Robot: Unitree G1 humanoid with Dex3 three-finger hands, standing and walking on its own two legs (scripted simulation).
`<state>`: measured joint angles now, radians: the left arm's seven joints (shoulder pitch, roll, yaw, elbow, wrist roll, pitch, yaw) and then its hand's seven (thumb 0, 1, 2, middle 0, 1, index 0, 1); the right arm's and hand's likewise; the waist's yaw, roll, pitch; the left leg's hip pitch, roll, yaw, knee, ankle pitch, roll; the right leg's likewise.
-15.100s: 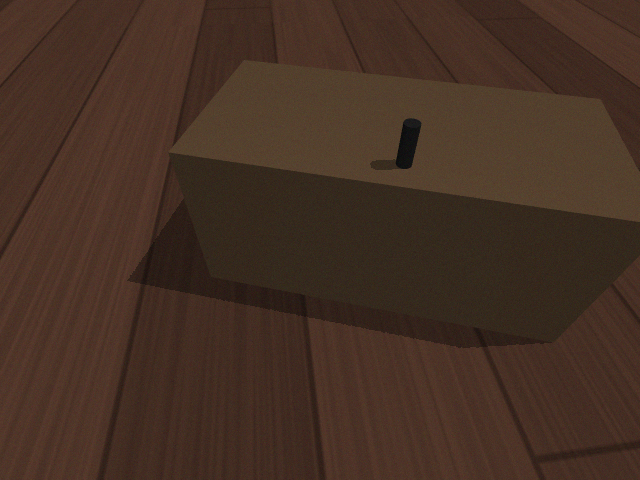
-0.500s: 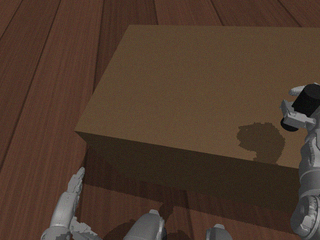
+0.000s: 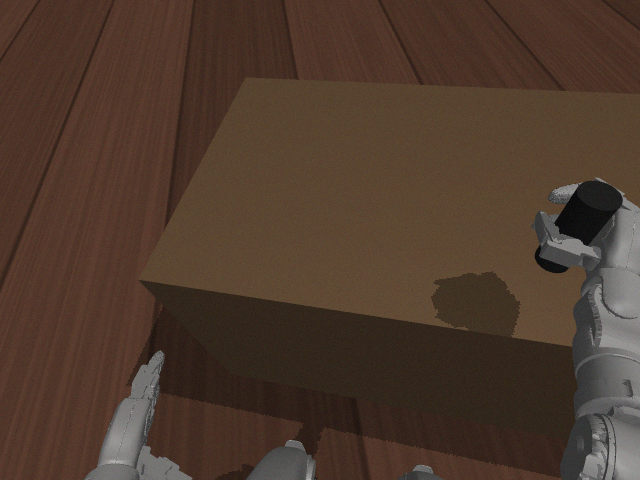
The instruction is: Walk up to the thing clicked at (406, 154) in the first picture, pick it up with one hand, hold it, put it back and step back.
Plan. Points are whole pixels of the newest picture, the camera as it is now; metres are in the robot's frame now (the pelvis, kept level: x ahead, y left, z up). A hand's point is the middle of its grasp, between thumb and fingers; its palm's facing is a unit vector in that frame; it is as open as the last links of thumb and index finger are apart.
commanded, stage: lift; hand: right
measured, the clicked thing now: (573, 230) +0.44 -0.24 +0.05
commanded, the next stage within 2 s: hold in 1.10 s
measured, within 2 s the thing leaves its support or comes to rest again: neither
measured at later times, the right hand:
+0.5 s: hand (561, 228) +0.38 -0.19 +0.13, palm faces +0.24 +0.97 +0.00, open 5.8 cm
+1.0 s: hand (562, 235) +0.35 -0.17 +0.16, palm faces +0.24 +0.97 +0.00, open 5.8 cm
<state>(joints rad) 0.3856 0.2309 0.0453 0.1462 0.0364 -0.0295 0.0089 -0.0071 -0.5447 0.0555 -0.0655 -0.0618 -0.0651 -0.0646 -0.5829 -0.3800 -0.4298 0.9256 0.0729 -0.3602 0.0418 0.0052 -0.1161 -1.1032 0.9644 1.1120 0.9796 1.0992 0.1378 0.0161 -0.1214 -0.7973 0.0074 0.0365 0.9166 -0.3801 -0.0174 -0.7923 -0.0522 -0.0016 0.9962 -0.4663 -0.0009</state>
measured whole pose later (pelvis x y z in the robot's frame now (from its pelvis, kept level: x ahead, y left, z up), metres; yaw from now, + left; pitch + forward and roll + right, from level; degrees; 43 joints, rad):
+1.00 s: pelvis +0.00 +0.02 +0.05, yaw -1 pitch +0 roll +0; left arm 0.28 0.21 0.09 0.47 -0.01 -0.06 0.11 -0.01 -0.55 0.05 -0.05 -0.05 -0.05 -0.06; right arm -0.21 -0.19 -0.20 0.28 0.16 -0.05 -0.06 0.00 -0.12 -1.10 0.97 1.11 0.98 1.10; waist 0.03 -0.02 -0.02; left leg -0.34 0.03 0.03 0.61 -0.28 0.00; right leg -0.30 -0.03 -0.02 0.61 -0.31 0.01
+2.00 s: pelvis +0.01 +0.02 +0.06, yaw -1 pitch -2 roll +0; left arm 0.19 0.21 0.11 0.65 -0.01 -0.08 0.10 -0.01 -0.54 0.06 -0.06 -0.06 -0.05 -0.06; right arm -0.08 -0.15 -0.16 0.10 0.15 0.02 -0.07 0.00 -0.12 -1.10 0.97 1.10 0.98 1.10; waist 0.01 -0.03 0.01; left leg -0.22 0.02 0.04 0.49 -0.23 0.00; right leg -0.18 -0.03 -0.01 0.48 -0.26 0.02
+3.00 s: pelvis +0.01 +0.02 +0.06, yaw -1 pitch -2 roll +0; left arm 0.19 0.21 0.12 0.67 -0.01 -0.09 0.10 -0.01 -0.54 0.06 -0.06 -0.06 -0.06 -0.06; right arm -0.09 -0.16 -0.17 0.09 0.16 0.02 -0.07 0.00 -0.12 -1.10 0.97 1.10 0.98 1.09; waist 0.01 -0.03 0.01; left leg -0.20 0.02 0.04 0.46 -0.22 0.00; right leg -0.16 -0.02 -0.02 0.45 -0.25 0.02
